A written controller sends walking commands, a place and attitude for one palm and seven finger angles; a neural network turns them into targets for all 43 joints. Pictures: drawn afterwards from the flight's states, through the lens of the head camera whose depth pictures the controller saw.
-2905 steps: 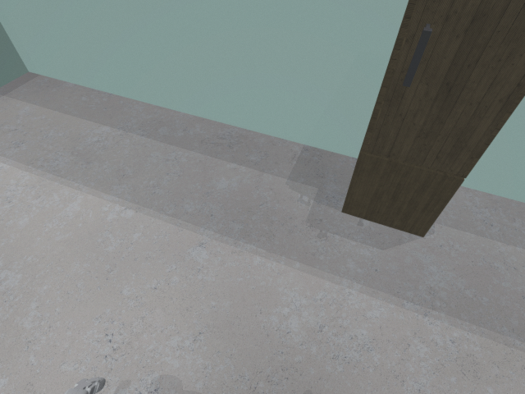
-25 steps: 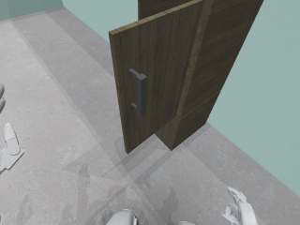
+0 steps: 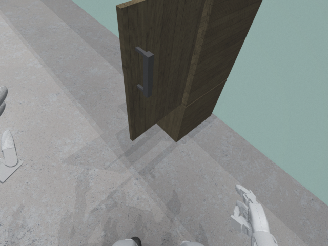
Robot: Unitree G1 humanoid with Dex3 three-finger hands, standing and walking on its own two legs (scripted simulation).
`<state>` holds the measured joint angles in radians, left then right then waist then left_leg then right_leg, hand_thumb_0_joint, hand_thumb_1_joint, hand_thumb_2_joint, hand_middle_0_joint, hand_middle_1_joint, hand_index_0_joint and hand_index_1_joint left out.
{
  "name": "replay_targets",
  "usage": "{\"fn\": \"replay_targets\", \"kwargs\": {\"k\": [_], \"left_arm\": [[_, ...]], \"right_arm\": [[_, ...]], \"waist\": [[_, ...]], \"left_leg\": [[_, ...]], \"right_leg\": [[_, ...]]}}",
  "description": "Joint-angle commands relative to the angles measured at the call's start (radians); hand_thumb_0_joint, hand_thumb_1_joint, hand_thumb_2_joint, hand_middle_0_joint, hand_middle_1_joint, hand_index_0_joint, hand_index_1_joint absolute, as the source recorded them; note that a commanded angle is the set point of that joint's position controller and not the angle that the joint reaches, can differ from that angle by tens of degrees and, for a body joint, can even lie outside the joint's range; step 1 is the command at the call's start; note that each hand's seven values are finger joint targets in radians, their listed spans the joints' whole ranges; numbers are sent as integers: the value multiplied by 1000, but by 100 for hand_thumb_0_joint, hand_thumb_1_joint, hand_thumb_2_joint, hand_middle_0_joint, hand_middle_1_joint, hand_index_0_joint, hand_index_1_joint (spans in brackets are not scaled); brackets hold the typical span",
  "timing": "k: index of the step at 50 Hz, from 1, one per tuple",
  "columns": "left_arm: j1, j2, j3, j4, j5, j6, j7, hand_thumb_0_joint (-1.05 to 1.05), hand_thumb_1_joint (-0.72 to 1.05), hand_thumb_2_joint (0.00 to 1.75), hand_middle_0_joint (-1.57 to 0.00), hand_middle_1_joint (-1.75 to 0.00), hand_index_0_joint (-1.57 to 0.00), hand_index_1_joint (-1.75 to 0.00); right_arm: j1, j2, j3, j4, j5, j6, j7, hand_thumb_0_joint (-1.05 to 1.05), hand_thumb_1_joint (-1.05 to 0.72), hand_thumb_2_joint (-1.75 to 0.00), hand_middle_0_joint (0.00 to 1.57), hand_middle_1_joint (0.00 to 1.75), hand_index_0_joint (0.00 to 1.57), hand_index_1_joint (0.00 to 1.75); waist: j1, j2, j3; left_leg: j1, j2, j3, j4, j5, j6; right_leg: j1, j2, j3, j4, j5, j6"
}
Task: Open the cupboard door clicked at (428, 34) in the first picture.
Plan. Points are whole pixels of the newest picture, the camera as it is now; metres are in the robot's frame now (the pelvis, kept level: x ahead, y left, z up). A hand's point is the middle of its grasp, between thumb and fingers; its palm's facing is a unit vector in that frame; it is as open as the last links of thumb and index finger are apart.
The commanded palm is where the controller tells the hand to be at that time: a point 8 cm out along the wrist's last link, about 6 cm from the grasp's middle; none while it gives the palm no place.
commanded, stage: stop stepping back and stand still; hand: left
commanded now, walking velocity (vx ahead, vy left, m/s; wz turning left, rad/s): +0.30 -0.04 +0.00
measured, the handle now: (143, 73) +0.58 +0.10 +0.05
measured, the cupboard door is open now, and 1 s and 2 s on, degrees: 93 93 93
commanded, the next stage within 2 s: let the arm hang, fingers relaxed in 0.64 s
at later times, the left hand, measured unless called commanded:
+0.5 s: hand out of the picture +0.11 +0.25 +0.17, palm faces +0.48 -0.75 -0.45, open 7.4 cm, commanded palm +0.05 +0.29 +0.18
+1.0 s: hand out of the picture -0.02 +0.16 -0.16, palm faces +0.08 -0.98 -0.18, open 7.4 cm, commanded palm none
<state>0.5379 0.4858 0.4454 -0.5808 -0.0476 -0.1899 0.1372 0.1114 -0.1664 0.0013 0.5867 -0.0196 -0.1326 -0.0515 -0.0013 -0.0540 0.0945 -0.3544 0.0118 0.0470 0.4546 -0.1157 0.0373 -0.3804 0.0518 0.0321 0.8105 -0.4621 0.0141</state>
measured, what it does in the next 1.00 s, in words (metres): steps on the spot: right foot, then left foot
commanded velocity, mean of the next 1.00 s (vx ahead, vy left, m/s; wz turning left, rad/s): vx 0.11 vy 0.02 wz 0.00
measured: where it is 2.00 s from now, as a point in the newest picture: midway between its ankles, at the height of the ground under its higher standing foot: outside the picture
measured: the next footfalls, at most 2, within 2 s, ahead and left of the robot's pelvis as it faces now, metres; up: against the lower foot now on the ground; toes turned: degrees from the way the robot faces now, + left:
right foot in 0.12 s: -0.04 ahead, -0.12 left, +0.00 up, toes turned +6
left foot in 0.34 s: -0.02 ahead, +0.11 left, +0.00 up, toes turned +5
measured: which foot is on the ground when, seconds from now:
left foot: down 0.00-0.14, up 0.16-0.32, down 0.34-1.00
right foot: up 0.00-0.10, down 0.12-1.00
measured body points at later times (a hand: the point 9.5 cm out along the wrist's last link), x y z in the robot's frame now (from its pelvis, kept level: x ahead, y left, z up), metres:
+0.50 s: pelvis -0.08 -0.02 -0.01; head -0.10 -0.02 +0.44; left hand +0.08 +0.29 +0.19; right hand +0.06 -0.26 -0.09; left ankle -0.06 +0.11 -0.74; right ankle -0.06 -0.11 -0.74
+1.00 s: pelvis -0.09 -0.02 -0.01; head -0.08 -0.02 +0.44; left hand -0.02 +0.21 -0.14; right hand +0.04 -0.24 -0.14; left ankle -0.06 +0.11 -0.74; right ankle -0.08 -0.12 -0.74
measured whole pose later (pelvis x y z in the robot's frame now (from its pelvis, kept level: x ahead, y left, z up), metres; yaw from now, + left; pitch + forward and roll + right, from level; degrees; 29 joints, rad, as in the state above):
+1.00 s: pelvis -0.09 -0.02 -0.01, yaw +6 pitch -1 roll +1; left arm 0.26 0.16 -0.01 0.81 0.02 0.05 0.00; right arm 0.18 -0.21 0.01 0.88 -0.03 0.01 0.01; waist -0.03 0.00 0.03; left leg -0.31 -0.02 -0.01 0.56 -0.23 0.00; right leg -0.26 0.00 0.00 0.61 -0.33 -0.02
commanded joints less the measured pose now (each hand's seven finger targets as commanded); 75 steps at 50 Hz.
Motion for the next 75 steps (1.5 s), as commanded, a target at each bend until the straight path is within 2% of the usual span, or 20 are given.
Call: {"fn": "replay_targets", "kwargs": {"k": [1, 3, 5, 8, 10, 15, 18, 20, 24, 28, 31, 33, 36, 37, 40, 43, 45, 53, 57, 75], "left_arm": [[148, 119, 132, -266, -12, -45, 40, 0, 90, 90, -20, -30, -20, -30], [120, 114, 126, -232, -10, -31, 49, 0, 90, 90, -20, -30, -20, -30], [92, 137, 135, -167, 2, -26, 47, 0, 90, 90, -20, -30, -20, -30], [-15, 142, 118, -127, -12, -26, 44, 0, 90, 90, -20, -30, -20, -30], [-93, 91, 59, -85, -5, -19, 40, 0, 90, 90, -20, -30, -20, -30], [-147, 88, 34, -39, 28, -45, 51, 0, 90, 90, -20, -30, -20, -30], [-100, 113, 78, -119, 26, -71, 51, 0, 90, 90, -20, -30, -20, -30], [-87, 131, 101, -137, 33, -78, 44, 0, 90, 90, -20, -30, -20, -30], [-43, 77, 75, -64, 34, -69, 46, 0, 90, 90, -20, -30, -20, -30], [-42, 93, 77, -15, 20, -69, 41, 0, 90, 90, -20, -30, -20, -30], [-83, 91, 75, -23, 21, -79, 41, 0, 90, 90, -20, -30, -20, -30], [-77, 84, 71, -41, 19, -79, 44, 0, 90, 90, -20, -30, -20, -30], [-88, 91, 70, -117, 16, -89, 43, 0, 90, 90, -20, -30, -20, -30], [-118, -131, -335, 672, 113, 111, -112, 0, 90, 90, -20, -30, -20, -30], [-159, -215, -345, 781, 81, 204, -133, 0, 90, 90, -20, -30, -20, -30], [-167, -144, -348, 986, 88, 181, -128, 0, 90, 90, -20, -30, -20, -30], [-266, -83, -362, 1111, 79, 180, -126, 0, 90, 90, -20, -30, -20, -30], [-245, -174, -397, 1505, 59, 183, -111, 0, 90, 90, -20, -30, -20, -30], [-246, -181, -409, 1591, 56, 180, -112, 0, 90, 90, -20, -30, -20, -30], [-253, -157, -404, 1694, 58, 182, -105, 0, 90, 90, -20, -30, -20, -30]], "right_arm": [[8, -166, -58, -141, 18, -58, -6, 0, -90, -90, 20, 30, 20, 30], [-13, -167, -48, -147, 14, -45, -20, 0, -90, -90, 20, 30, 20, 30], [-20, -164, -46, -143, 9, -25, -32, 0, -90, -90, 20, 30, 20, 30], [6, -156, -53, -103, 15, -11, -40, 0, -90, -90, 20, 30, 20, 30], [29, -175, -54, -77, 13, -10, -42, 0, -90, -90, 20, 30, 20, 30], [16, -169, -39, -69, 10, -53, -66, 0, -90, -90, 20, 30, 20, 30], [31, -196, -46, -103, 12, -63, -56, 0, -90, -90, 20, 30, 20, 30], [27, -170, -31, -81, 7, -63, -46, 0, -90, -90, 20, 30, 20, 30], [29, -171, -39, -87, 14, -63, -37, 0, -90, -90, 20, 30, 20, 30], [49, -156, -53, -70, 14, -46, -28, 0, -90, -90, 20, 30, 20, 30], [49, -146, -38, -69, 13, -45, -23, 0, -90, -90, 20, 30, 20, 30], [42, -142, -31, -73, 12, -46, -30, 0, -90, -90, 20, 30, 20, 30], [9, -179, -44, -99, 10, -53, -39, 0, -90, -90, 20, 30, 20, 30], [35, -339, -90, 142, -1, -47, 61, 0, -90, -90, 20, 30, 20, 30], [93, -206, -50, 99, -21, 60, 46, 0, -90, -90, 20, 30, 20, 30], [61, -190, -39, 122, -11, 78, 38, 0, -90, -90, 20, 30, 20, 30], [104, -176, -42, 167, -2, 107, 47, 0, -90, -90, 20, 30, 20, 30], [107, -120, -22, 355, -8, 135, 29, 0, -90, -90, 20, 30, 20, 30], [160, -118, -28, 415, -1, 141, 23, 0, -90, -90, 20, 30, 20, 30], [196, -130, -35, 505, -3, 141, 22, 0, -90, -90, 20, 30, 20, 30]], "waist": [[-5, 252, -273], [-10, 322, -191], [-19, 235, -136], [-5, -148, -149], [-24, -73, -123], [-10, 8, -64], [4, 178, -125], [-4, 309, -96], [-4, 169, -68], [-4, -119, -87], [-9, -43, -111], [-14, -30, -127], [8, 165, -117], [-60, 228, -38], [-18, 117, -115], [34, -158, -212], [-26, -93, -143], [2, 236, -112], [-8, 88, -104], [-3, 61, -18]], "left_leg": [[119, 216, -194, -223, -121, 64], [-74, 164, -160, -326, -504, 18], [-103, 62, -85, -200, -473, -39], [40, -10, -76, 408, -200, -62], [-23, 12, -70, 472, -230, -53], [115, 19, 4, 7, -242, 3], [165, 148, -186, -90, -90, 61], [20, 198, -281, -239, -391, 72], [-109, 148, -168, -163, -451, 44], [-86, -3, -9, 363, -278, -21], [-62, 41, -51, 289, -281, -14], [111, 22, -10, 60, -176, -8], [149, 133, -166, -96, -99, 26], [-27, 162, -232, 32, 55, 54], [-61, 221, -364, -93, 68, 128], [-13, 71, -158, 94, 171, 30], [76, -5, -82, 114, -65, -17], [113, 68, -149, -63, -28, -4], [150, 68, -141, -72, -55, -6], [130, 67, -146, -120, -119, -4]], "right_leg": [[139, -13, -61, -99, 2, 2], [301, 13, -132, -255, -2, -19], [314, -24, -104, -471, 5, -50], [-43, -359, 329, -691, -177, -193], [-51, -339, 246, -639, -206, -169], [22, -252, 128, -529, -94, -115], [80, -97, 11, -289, 192, -44], [112, -60, -83, -188, 77, -16], [240, -62, -67, -324, 99, -29], [90, -334, 367, -622, -201, -172], [142, -339, 233, -538, 86, -178], [88, -261, 121, -488, 92, -118], [93, -117, 22, -358, 185, -35], [-24, -125, -77, -128, 250, -23], [6, -65, -17, 28, -48, -23], [230, -138, 58, -312, 419, -45], [98, -250, 151, -413, 412, -107], [189, -128, 51, -434, 278, -69], [174, -139, 47, -486, 236, -73], [136, -137, 47, -503, 131, -79]]}}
